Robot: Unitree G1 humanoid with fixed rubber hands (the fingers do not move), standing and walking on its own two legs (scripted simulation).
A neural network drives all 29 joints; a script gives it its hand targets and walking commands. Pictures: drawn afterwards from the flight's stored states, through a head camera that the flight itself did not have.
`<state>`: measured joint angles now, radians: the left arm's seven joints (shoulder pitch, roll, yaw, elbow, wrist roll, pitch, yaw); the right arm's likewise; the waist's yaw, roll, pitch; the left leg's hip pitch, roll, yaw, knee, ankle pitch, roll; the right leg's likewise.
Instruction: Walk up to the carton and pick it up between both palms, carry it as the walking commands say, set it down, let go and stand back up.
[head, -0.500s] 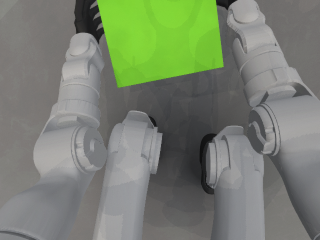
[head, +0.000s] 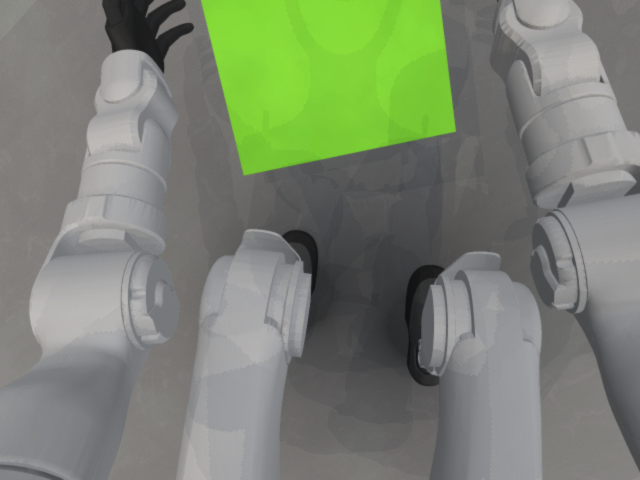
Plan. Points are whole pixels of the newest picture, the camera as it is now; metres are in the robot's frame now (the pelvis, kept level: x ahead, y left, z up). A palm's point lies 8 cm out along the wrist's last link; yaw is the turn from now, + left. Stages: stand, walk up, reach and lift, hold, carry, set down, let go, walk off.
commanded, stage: set down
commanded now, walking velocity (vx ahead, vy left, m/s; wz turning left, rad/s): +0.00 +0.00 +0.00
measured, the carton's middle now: (332, 63) +0.51 +0.07 -0.26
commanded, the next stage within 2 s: let go in 1.24 s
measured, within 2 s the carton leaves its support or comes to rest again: neither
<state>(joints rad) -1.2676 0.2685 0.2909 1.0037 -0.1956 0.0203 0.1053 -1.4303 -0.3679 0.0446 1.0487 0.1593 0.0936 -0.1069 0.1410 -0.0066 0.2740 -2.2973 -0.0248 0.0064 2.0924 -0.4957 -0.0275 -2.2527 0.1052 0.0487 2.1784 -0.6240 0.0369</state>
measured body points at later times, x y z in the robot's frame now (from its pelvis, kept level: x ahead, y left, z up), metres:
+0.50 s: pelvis +0.01 +0.00 +0.11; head +0.34 +0.01 +0.42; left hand +0.50 +0.26 -0.01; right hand +0.59 -0.09 -0.01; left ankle +0.13 +0.12 -0.35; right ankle +0.09 -0.12 -0.35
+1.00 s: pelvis +0.04 +0.00 +0.24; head +0.33 +0.01 +0.58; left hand +0.49 +0.26 +0.14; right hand +0.58 -0.10 +0.14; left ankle +0.13 +0.12 -0.35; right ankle +0.09 -0.12 -0.35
